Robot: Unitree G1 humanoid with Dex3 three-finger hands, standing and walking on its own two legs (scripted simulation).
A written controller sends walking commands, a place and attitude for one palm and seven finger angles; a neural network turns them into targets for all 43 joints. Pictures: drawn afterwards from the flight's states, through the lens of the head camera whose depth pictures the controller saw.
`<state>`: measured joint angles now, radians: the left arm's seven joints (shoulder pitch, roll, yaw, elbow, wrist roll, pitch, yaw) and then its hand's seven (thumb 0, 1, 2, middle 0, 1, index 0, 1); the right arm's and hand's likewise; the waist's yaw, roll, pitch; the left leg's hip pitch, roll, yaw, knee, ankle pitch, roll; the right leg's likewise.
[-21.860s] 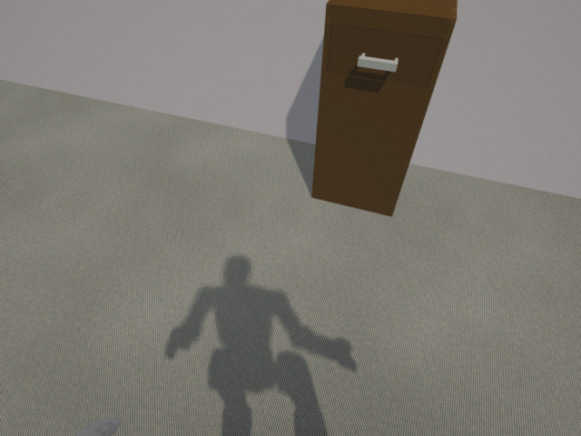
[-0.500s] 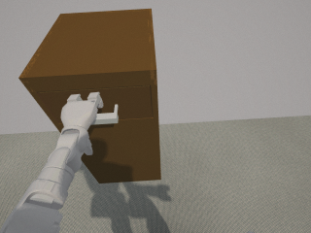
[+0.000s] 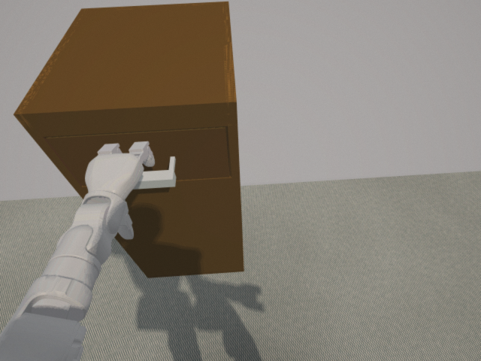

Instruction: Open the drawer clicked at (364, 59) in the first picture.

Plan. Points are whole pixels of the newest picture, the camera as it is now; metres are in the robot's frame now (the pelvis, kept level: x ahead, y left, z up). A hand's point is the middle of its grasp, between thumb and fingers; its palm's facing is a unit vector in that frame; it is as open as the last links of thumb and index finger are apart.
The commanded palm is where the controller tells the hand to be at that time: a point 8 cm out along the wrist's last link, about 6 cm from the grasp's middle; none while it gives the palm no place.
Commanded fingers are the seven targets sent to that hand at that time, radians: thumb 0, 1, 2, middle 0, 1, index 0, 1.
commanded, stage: re-aim the fingers above the handle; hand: left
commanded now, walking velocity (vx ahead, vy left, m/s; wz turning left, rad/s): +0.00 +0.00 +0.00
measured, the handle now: (145, 171) +0.49 +0.23 -0.01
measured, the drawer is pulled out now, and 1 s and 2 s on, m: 0.00 0.00 0.00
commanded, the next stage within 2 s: lower the fingers behind the handle in 0.30 s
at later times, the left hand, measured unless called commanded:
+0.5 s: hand (129, 192) +0.39 +0.22 +0.04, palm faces +0.02 -0.07 -1.00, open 13.9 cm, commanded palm +0.38 +0.23 +0.10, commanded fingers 0.00 -0.50 0.30 -0.30 -1.20 -0.30 -1.20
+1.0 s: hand (138, 191) +0.42 +0.22 +0.01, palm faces +0.00 -0.02 -1.00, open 13.9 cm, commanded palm +0.39 +0.22 +0.07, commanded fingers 0.00 -0.50 0.30 -0.30 -1.20 -0.30 -1.20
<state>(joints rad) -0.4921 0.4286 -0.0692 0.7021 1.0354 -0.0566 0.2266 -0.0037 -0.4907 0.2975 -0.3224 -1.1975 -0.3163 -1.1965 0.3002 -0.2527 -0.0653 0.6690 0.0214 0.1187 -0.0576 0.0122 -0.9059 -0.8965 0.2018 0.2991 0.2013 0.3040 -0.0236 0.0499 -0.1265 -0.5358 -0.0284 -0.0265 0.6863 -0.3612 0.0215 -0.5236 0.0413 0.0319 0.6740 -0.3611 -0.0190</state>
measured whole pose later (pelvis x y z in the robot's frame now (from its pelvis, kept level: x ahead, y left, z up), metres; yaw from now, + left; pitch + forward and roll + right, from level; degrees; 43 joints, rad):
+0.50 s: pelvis +0.00 +0.01 +0.00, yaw +0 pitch +11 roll +0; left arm -0.47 0.40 -0.09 0.65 1.05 -0.05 0.25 0.00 -0.49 0.30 -0.32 -1.20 -0.32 -1.20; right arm 0.25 -0.24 -0.06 0.65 0.02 0.11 -0.05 0.01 -0.91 -0.90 0.20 0.30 0.20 0.30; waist -0.01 0.04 -0.13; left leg -0.52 -0.04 -0.02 0.69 -0.36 0.03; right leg -0.51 0.03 0.03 0.68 -0.36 -0.01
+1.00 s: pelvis -0.01 +0.00 -0.01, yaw -1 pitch +16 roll +0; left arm -0.58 0.38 -0.04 0.87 1.09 0.01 0.38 0.00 -0.49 0.30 -0.32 -1.20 -0.31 -1.20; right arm 0.31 -0.24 -0.06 0.69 0.01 0.10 -0.04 0.01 -0.91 -0.90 0.20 0.30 0.20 0.30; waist -0.05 0.05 -0.15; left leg -0.65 -0.02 0.00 0.76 -0.38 0.02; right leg -0.65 0.05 0.05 0.75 -0.37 -0.01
